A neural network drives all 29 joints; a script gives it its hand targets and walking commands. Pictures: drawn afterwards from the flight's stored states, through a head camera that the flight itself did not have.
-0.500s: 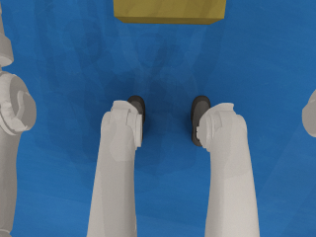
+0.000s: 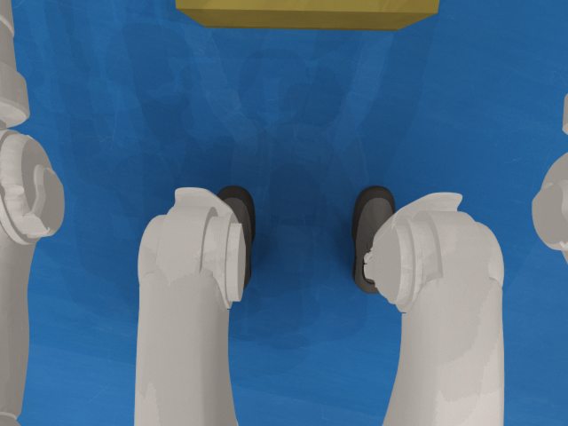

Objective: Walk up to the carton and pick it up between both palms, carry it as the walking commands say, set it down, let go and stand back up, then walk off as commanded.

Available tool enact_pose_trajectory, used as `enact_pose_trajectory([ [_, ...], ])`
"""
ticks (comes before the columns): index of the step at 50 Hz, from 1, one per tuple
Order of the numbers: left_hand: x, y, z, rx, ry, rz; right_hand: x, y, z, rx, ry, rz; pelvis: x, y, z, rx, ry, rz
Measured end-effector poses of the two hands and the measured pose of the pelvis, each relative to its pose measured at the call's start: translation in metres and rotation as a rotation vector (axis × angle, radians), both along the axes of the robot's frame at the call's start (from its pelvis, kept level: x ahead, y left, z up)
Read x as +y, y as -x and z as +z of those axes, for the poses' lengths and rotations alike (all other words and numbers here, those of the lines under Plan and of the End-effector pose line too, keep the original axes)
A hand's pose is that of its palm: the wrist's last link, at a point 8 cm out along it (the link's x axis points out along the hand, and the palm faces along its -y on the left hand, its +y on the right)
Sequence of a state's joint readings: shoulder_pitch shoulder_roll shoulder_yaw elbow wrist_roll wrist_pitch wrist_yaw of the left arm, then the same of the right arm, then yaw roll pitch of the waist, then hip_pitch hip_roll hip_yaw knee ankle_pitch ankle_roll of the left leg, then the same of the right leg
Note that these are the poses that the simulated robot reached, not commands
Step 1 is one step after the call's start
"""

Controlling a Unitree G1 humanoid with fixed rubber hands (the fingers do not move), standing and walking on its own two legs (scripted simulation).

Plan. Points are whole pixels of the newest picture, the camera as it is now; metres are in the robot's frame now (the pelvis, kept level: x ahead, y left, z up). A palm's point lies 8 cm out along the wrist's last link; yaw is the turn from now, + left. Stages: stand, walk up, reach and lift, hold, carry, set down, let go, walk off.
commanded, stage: reach and lift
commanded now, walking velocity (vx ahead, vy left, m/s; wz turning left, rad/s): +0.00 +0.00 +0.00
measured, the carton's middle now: out of the picture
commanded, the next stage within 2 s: none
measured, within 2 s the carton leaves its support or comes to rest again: neither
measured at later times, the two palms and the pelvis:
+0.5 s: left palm out of the picture +0.57 +0.24 -0.26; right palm out of the picture +0.58 -0.19 -0.26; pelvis +0.02 +0.00 -0.07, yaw +0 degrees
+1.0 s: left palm out of the picture +0.57 +0.23 -0.26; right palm out of the picture +0.59 -0.18 -0.26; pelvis +0.02 -0.01 -0.08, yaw +0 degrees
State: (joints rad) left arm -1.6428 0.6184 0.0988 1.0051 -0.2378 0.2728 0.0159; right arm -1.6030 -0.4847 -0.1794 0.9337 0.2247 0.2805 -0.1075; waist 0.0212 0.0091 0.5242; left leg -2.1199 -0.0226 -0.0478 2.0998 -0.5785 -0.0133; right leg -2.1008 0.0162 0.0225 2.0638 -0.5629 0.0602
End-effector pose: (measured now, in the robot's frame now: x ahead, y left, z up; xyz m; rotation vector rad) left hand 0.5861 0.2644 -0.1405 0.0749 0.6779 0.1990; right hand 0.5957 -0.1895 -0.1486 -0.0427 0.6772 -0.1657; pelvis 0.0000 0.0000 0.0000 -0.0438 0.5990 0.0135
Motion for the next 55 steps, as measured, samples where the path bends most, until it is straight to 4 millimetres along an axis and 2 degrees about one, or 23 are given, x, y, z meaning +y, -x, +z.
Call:
enact_pose_trajectory([
  [14,-0.012,0.009,-0.079,0.06,-0.009,0.001,0.001,0.011,-0.079,0.051,0.001,0.01,-0.002,-0.011,-0.049,0.002,-0.005,-0.01],
  [22,-0.021,0.011,-0.109,0.086,0.007,0.0,-0.001,0.016,-0.108,0.093,0.011,0.02,-0.004,-0.019,-0.064,0.004,-0.008,-0.007],
  [28,-0.021,0.011,-0.124,0.093,0.008,0.004,-0.004,0.008,-0.115,0.088,0.015,0.019,-0.005,-0.024,-0.074,0.001,-0.01,-0.006],
  [34,-0.023,0.012,-0.13,0.086,0.01,0.001,-0.002,0.002,-0.114,0.07,0.012,0.023,-0.006,-0.025,-0.08,-0.004,-0.012,-0.006],
  [55,-0.039,0.01,-0.12,0.083,0.039,-0.014,0.018,0.009,-0.113,0.083,-0.004,0.051,-0.005,-0.016,-0.073,0.002,-0.014,-0.002],
])
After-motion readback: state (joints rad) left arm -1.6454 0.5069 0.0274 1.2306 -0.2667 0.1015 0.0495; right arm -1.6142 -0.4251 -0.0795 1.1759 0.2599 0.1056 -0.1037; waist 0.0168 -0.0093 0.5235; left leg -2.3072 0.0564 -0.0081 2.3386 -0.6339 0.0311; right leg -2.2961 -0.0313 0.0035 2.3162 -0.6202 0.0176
